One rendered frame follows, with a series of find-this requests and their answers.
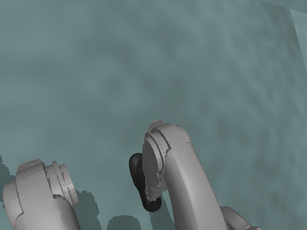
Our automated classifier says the right robot hand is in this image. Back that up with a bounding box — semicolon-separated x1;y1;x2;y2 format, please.
219;204;252;230

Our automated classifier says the right robot foot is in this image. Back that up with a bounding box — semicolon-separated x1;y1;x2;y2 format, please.
129;153;162;212

